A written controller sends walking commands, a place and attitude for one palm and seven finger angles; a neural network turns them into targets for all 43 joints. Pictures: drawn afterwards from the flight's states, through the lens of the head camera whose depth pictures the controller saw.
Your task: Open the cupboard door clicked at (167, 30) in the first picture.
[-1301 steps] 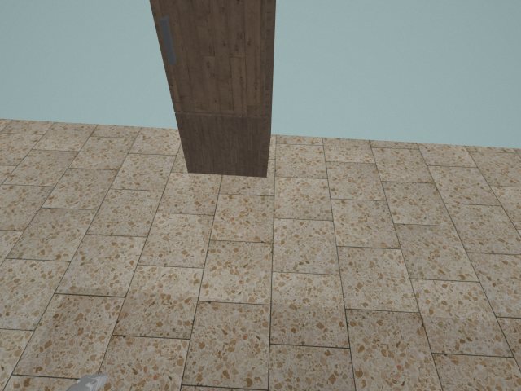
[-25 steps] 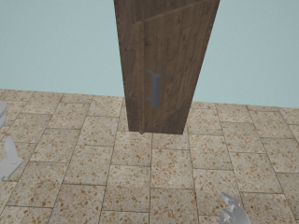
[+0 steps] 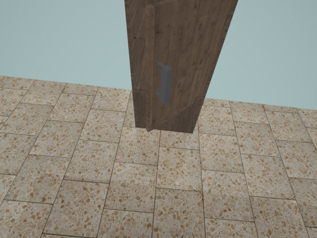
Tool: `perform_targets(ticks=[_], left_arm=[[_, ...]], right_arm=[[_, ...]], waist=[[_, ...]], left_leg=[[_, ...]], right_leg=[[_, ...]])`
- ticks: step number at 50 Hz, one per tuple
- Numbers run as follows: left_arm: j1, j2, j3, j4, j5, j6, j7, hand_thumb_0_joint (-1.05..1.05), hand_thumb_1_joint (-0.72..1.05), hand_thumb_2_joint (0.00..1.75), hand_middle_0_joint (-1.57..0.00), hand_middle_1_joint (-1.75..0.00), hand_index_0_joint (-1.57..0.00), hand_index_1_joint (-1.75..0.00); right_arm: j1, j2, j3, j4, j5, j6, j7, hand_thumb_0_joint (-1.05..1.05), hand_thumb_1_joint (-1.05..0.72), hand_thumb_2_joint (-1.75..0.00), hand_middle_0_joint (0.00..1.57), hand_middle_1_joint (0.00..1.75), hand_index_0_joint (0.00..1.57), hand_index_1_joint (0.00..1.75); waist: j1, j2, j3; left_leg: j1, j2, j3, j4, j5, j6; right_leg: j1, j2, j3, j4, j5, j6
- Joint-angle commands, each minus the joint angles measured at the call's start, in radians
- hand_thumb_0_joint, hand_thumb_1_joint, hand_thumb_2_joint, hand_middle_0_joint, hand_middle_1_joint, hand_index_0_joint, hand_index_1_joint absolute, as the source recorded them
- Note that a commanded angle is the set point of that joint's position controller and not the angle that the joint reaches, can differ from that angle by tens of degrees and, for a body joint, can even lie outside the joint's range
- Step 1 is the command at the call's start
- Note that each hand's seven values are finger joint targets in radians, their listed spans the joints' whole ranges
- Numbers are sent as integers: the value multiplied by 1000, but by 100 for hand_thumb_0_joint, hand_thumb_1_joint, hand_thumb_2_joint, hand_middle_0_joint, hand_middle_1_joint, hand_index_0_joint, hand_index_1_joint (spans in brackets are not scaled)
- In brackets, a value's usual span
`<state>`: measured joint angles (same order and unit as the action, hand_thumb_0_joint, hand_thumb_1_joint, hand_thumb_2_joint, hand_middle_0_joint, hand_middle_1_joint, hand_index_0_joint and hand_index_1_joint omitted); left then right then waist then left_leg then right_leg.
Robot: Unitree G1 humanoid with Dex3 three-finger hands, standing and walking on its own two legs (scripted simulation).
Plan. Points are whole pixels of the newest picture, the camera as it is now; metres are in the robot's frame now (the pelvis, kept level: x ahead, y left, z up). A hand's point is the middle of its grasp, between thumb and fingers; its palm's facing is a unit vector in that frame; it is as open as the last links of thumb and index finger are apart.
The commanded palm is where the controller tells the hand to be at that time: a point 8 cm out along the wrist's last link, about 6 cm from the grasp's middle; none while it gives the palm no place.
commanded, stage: let the arm hang, fingers relaxed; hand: left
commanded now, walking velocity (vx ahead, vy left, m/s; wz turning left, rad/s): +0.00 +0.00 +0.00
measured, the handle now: (162, 83) +0.63 +0.02 -0.02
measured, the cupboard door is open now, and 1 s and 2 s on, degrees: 45 45 45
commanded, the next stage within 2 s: look to check the result in 0.72 s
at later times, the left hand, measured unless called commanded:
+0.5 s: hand out of the picture +0.07 +0.23 -0.15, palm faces +0.00 -0.94 -0.33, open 7.4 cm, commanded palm none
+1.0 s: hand out of the picture +0.08 +0.21 -0.15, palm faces +0.01 -0.96 -0.29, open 7.4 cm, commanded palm none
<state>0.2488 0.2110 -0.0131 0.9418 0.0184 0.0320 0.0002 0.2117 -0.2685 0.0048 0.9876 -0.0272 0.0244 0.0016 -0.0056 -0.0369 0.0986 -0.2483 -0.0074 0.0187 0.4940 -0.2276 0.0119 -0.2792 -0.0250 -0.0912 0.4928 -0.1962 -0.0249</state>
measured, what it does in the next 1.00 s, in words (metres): stands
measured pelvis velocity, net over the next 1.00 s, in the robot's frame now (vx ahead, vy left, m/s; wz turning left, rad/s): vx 0.03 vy -0.01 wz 0.00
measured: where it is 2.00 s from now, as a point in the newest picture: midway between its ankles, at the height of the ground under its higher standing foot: outside the picture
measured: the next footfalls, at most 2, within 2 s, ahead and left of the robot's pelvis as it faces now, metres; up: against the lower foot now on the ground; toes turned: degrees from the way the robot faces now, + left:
none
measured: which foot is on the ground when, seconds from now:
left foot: down 0.00-1.00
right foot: down 0.00-1.00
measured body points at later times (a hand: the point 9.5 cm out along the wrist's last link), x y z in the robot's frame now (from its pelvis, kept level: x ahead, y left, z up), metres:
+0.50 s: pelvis +0.01 +0.00 +0.01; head +0.02 -0.02 +0.46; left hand +0.07 +0.28 -0.12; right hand +0.04 -0.26 -0.16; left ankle +0.02 +0.11 -0.74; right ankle +0.04 -0.10 -0.74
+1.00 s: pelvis +0.03 -0.01 +0.01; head +0.06 -0.02 +0.46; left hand +0.08 +0.26 -0.13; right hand +0.08 -0.27 -0.15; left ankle +0.02 +0.11 -0.74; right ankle +0.04 -0.10 -0.74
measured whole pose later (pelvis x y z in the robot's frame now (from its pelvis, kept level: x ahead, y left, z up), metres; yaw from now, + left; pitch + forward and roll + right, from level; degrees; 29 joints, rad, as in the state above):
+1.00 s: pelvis +0.03 -0.01 +0.01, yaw +0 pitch -1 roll +0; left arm 0.15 0.25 0.02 1.15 0.01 -0.01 0.01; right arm 0.16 -0.26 0.01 1.13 -0.02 0.00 -0.02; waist 0.00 0.02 0.07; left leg -0.11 0.01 0.01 0.32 -0.19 -0.01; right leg -0.15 0.00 -0.10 0.33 -0.17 -0.03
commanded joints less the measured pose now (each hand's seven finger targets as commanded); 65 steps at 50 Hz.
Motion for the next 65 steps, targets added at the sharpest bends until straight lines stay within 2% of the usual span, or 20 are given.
perform_targets(ticks=[1, 3, 4, 5, 7, 9, 16, 20, 24, 27, 30, 31, 38, 45, 48, 56, 64, 65], left_arm=[[-35, 215, 60, 4, -4, -49, 12, 0, 90, 90, -20, -30, -20, -30], [-42, 212, 60, 42, -6, -50, 11, 0, 90, 90, -20, -30, -20, -30], [-44, 214, 61, 59, -6, -52, 12, 0, 90, 90, -20, -30, -20, -30], [-54, 210, 60, 72, -6, -51, 11, 0, 90, 90, -20, -30, -20, -30], [-58, 210, 59, 97, -8, -50, 12, 0, 90, 90, -20, -30, -20, -30], [-60, 212, 60, 114, -7, -48, 13, 0, 90, 90, -20, -30, -20, -30], [-91, 225, 63, 141, -7, -47, 15, 0, 90, 90, -20, -30, -20, -30], [-101, 229, 65, 144, -6, -49, 16, 0, 90, 90, -20, -30, -20, -30], [-105, 227, 65, 141, -7, -56, 18, 0, 90, 90, -20, -30, -20, -30], [-114, 221, 61, 148, -8, -57, 18, 0, 90, 90, -20, -30, -20, -30], [-117, 222, 62, 149, -7, -60, 19, 0, 90, 90, -20, -30, -20, -30], [-117, 219, 62, 149, -8, -61, 19, 0, 90, 90, -20, -30, -20, -30], [-118, 213, 61, 155, -8, -62, 19, 0, 90, 90, -20, -30, -20, -30], [-110, 209, 60, 163, -8, -62, 19, 0, 90, 90, -20, -30, -20, -30], [-106, 210, 59, 165, -9, -64, 20, 0, 90, 90, -20, -30, -20, -30], [-100, 214, 60, 167, -10, -67, 23, 0, 90, 90, -20, -30, -20, -30], [-97, 216, 59, 165, -9, -67, 23, 0, 90, 90, -20, -30, -20, -30], [-101, 214, 58, 167, -9, -66, 23, 0, 90, 90, -20, -30, -20, -30]], right_arm=[[-21, -128, -34, -26, 6, -29, -14, 0, -90, -90, 20, 30, 20, 30], [0, -125, -36, 3, 6, -27, -15, 0, -90, -90, 20, 30, 20, 30], [9, -130, -39, 10, 8, -26, -16, 0, -90, -90, 20, 30, 20, 30], [20, -127, -39, 26, 7, -26, -17, 0, -90, -90, 20, 30, 20, 30], [27, -132, -38, 45, 6, -26, -19, 0, -90, -90, 20, 30, 20, 30], [33, -132, -39, 55, 7, -24, -19, 0, -90, -90, 20, 30, 20, 30], [43, -132, -37, 88, 3, -26, -18, 0, -90, -90, 20, 30, 20, 30], [29, -127, -35, 97, 2, -28, -16, 0, -90, -90, 20, 30, 20, 30], [11, -136, -34, 98, 4, -37, -19, 0, -90, -90, 20, 30, 20, 30], [-4, -130, -30, 104, 4, -39, -20, 0, -90, -90, 20, 30, 20, 30], [-10, -129, -30, 104, 5, -40, -21, 0, -90, -90, 20, 30, 20, 30], [-11, -130, -29, 107, 5, -41, -22, 0, -90, -90, 20, 30, 20, 30], [-28, -135, -27, 106, 5, -41, -25, 0, -90, -90, 20, 30, 20, 30], [-32, -134, -26, 105, 6, -39, -27, 0, -90, -90, 20, 30, 20, 30], [-32, -139, -28, 106, 7, -39, -28, 0, -90, -90, 20, 30, 20, 30], [-32, -138, -27, 108, 8, -39, -31, 0, -90, -90, 20, 30, 20, 30], [-37, -141, -27, 107, 9, -37, -31, 0, -90, -90, 20, 30, 20, 30], [-36, -138, -26, 110, 7, -38, -30, 0, -90, -90, 20, 30, 20, 30]], waist=[[4, 150, -126], [2, 124, -108], [3, 77, -99], [-2, 65, -85], [0, 71, -74], [4, 44, -47], [1, -13, -45], [4, -3, -45], [8, 26, -82], [9, 51, -78], [6, 26, -78], [6, 38, -87], [3, 72, -100], [3, 43, -87], [1, 30, -103], [0, 36, -119], [4, 26, -96], [2, 39, -94]], left_leg=[[-11, 84, -106, -128, -17, 18], [-11, 82, -105, -136, -32, 18], [2, 86, -104, -132, -18, 20], [2, 88, -104, -138, -10, 19], [3, 93, -107, -151, -16, 20], [-4, 92, -108, -161, -38, 23], [5, 93, -102, -177, -24, 24], [14, 91, -95, -181, 5, 23], [40, 103, -102, -190, 89, 21], [43, 110, -104, -206, 124, 15], [56, 110, -103, -209, 134, 14], [63, 110, -102, -209, 146, 12], [87, 113, -100, -220, 148, 7], [100, 115, -94, -218, 149, 7], [114, 116, -96, -216, 163, 8], [133, 119, -91, -211, 211, 8], [132, 118, -89, -216, 195, 7], [129, 118, -89, -220, 192, 6]], right_leg=[[104, -107, 161, -169, -110, -44], [98, -109, 162, -190, -140, -47], [91, -109, 157, -202, -143, -48], [87, -111, 154, -207, -144, -47], [85, -107, 151, -211, -148, -47], [72, -105, 148, -224, -180, -45], [83, -107, 146, -231, -186, -39], [90, -110, 146, -234, -166, -35], [130, -107, 133, -209, -51, -33], [152, -108, 125, -198, 21, -29], [156, -109, 124, -206, 36, -27], [164, -110, 124, -205, 54, -27], [177, -109, 125, -216, 69, -27], [168, -110, 118, -228, 73, -25], [177, -111, 122, -229, 99, -25], [201, -112, 117, -214, 198, -26], [190, -109, 112, -226, 169, -24], [190, -111, 117, -227, 162, -25]])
